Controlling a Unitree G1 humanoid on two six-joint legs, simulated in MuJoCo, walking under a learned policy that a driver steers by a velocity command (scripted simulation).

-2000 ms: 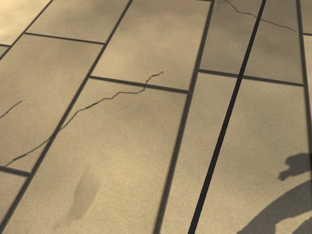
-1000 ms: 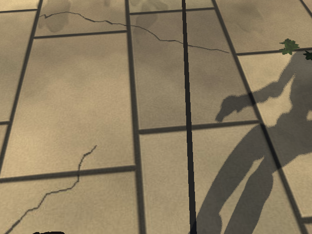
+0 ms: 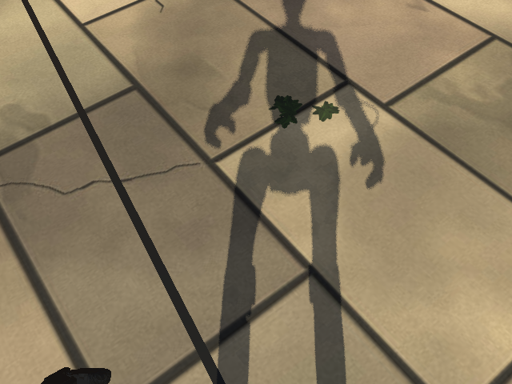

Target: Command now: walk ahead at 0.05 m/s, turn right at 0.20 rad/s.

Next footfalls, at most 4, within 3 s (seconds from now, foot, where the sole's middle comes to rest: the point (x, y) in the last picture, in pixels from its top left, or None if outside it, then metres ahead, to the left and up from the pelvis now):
0.22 left None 0.06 0.15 -0.77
2.06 left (241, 382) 0.44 0.09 -0.77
2.36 right None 0.38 -0.14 -0.77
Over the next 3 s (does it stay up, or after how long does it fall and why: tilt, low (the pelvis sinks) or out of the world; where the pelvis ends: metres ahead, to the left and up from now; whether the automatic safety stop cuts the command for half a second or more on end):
stays up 0.46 0.01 0.00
